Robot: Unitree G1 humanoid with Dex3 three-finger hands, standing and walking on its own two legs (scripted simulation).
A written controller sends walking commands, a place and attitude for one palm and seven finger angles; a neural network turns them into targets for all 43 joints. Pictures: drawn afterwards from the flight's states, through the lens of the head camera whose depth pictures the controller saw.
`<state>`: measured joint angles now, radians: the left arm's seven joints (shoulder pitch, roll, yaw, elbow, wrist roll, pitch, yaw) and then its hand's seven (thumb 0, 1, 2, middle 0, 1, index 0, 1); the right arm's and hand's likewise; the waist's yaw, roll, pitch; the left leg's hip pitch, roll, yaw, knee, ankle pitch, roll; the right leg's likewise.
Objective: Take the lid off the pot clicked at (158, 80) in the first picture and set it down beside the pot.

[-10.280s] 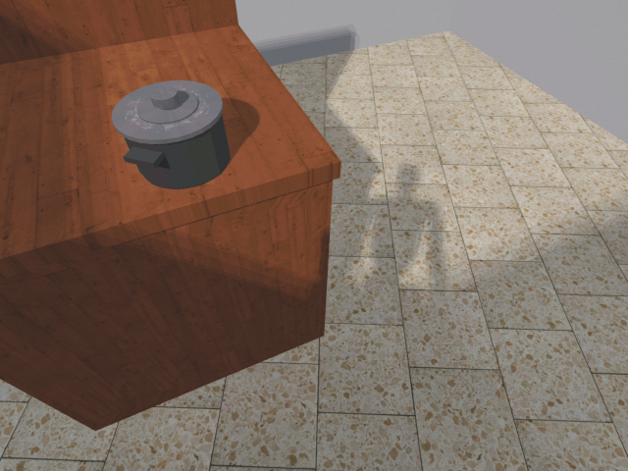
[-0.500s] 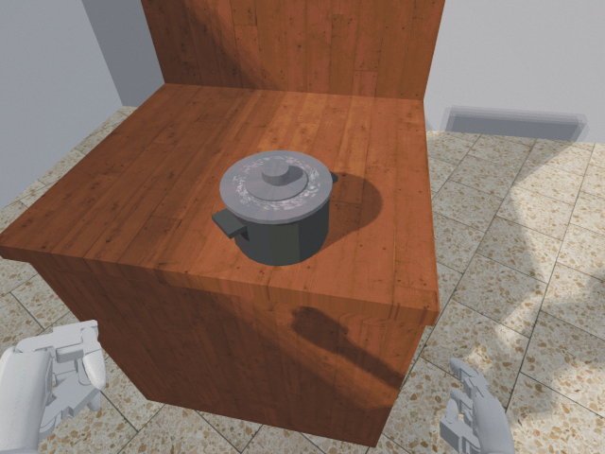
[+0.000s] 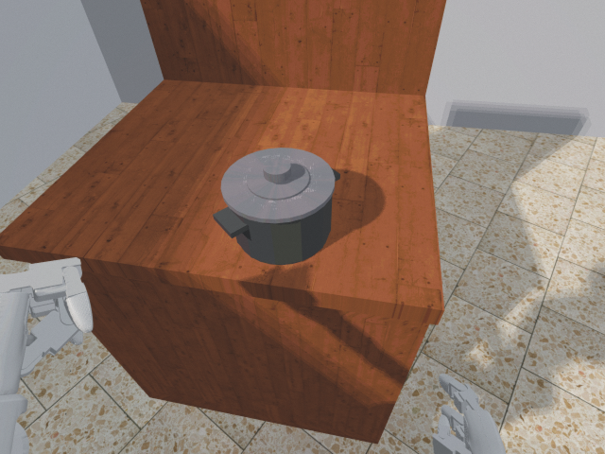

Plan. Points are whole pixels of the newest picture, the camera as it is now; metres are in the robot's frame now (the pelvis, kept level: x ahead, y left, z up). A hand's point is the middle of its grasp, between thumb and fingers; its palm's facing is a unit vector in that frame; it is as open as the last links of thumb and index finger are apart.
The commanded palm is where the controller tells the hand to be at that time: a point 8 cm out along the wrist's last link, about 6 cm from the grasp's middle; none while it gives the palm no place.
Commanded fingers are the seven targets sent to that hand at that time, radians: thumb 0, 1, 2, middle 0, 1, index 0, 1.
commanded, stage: reach forward and open the fingers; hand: left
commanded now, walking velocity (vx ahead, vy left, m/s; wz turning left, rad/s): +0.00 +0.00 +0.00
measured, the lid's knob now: (277, 170) +0.46 +0.11 +0.15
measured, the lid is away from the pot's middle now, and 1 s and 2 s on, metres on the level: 0.00 0.00 0.00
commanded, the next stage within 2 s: move the open hand above the knob in 1.06 s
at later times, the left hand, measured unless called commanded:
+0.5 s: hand (70, 297) +0.20 +0.27 +0.18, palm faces -0.10 +0.06 -0.99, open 4.2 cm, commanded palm +0.18 +0.26 +0.24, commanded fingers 0.00 0.02 1.49 -1.05 -0.51 -1.05 -0.51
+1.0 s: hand (101, 264) +0.24 +0.24 +0.19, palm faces -0.11 +0.05 -0.99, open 9.4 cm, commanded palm +0.21 +0.25 +0.27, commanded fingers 0.00 -0.32 1.59 -0.88 -0.08 -0.88 -0.08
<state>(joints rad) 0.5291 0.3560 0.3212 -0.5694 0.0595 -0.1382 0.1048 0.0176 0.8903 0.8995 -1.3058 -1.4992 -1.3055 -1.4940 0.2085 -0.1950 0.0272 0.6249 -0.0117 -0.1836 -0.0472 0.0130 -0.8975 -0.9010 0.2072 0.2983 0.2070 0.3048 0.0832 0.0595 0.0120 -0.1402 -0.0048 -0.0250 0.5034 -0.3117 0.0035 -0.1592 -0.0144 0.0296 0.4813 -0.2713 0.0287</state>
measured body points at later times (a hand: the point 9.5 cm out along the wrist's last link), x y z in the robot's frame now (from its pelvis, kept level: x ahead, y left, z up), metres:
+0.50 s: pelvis -0.02 -0.01 +0.00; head -0.02 -0.06 +0.45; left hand +0.20 +0.26 +0.23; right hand +0.22 -0.22 -0.09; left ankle -0.02 +0.12 -0.74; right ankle +0.00 -0.14 -0.74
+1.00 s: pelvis -0.05 +0.00 +0.00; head -0.04 -0.04 +0.45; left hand +0.24 +0.24 +0.24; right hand +0.16 -0.22 -0.09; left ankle -0.02 +0.12 -0.74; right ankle +0.00 -0.14 -0.74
